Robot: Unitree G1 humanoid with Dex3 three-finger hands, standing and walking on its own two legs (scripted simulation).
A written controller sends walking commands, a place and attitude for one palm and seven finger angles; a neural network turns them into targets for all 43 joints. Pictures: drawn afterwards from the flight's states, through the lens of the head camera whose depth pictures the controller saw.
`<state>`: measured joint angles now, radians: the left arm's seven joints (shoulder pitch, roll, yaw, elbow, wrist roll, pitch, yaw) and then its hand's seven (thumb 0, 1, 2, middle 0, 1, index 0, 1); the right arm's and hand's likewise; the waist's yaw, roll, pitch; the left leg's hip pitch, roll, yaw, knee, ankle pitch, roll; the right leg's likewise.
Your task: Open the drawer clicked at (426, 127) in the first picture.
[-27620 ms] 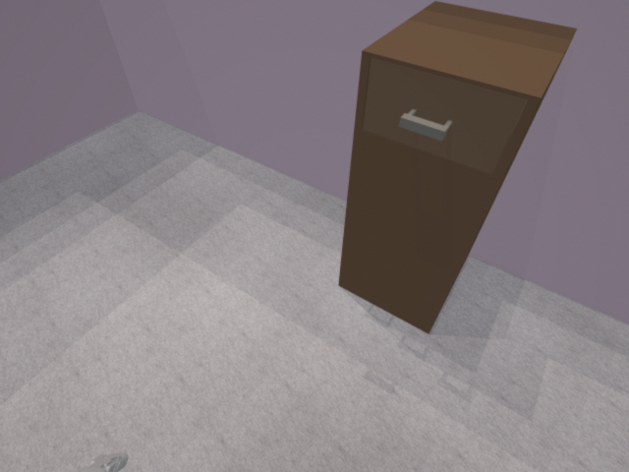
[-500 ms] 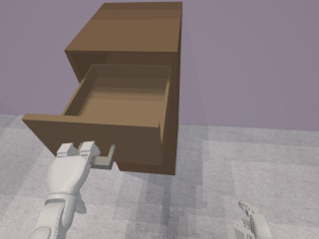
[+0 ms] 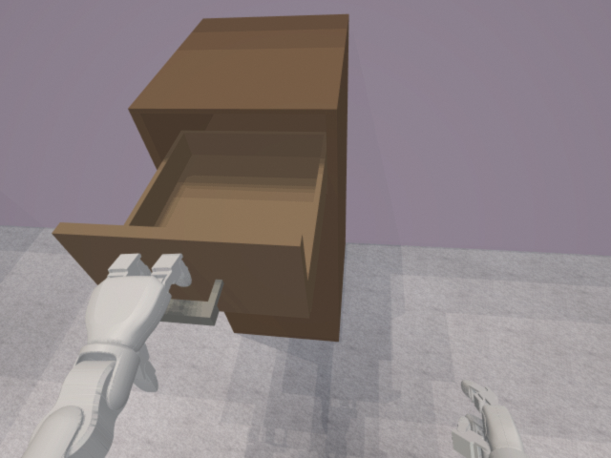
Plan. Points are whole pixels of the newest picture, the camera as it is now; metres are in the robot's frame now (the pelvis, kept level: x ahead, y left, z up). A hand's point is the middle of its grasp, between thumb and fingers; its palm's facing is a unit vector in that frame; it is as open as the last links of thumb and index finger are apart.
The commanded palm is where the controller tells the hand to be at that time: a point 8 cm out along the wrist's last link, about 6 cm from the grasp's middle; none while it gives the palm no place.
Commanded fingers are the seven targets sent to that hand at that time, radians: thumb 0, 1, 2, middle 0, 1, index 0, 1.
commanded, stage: lift the hand off the handle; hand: left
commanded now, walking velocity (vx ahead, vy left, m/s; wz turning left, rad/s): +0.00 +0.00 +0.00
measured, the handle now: (184, 297) +0.30 +0.22 +0.04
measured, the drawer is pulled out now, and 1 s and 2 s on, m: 0.29 0.29 0.29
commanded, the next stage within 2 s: draw the hand back to the body in 0.94 s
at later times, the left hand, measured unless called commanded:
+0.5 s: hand (123, 291) +0.26 +0.25 +0.12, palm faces +0.07 -0.04 -1.00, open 13.4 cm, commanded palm +0.23 +0.25 +0.19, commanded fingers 0.00 -0.50 0.30 -0.30 -1.20 -0.30 -1.20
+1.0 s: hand (99, 263) +0.26 +0.26 +0.18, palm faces +0.11 -0.04 -0.99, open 13.8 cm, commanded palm +0.22 +0.25 +0.23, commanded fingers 0.00 -0.50 0.30 -0.30 -1.20 -0.30 -1.20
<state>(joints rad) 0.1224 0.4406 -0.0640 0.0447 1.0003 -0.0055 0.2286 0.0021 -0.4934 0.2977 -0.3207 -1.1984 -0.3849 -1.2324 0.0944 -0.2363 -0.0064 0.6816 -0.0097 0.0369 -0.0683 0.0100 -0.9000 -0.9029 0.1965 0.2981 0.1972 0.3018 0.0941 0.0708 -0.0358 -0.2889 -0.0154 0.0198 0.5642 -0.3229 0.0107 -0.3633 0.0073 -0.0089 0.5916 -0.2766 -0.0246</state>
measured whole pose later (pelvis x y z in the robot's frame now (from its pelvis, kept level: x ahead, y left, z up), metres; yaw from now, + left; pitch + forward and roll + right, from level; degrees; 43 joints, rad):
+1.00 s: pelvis -0.01 +0.01 +0.01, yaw +1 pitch -3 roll +0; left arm 0.00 0.59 0.00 -0.24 0.82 0.12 -0.12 0.00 -0.50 0.30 -0.31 -1.21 -0.32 -1.20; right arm 0.05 -0.26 0.06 0.65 0.03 0.10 0.00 0.01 -0.90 -0.90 0.20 0.30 0.20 0.30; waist 0.11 0.12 0.01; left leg -0.11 -0.03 0.00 0.38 -0.22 0.02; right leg -0.18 -0.01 -0.02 0.41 -0.19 -0.01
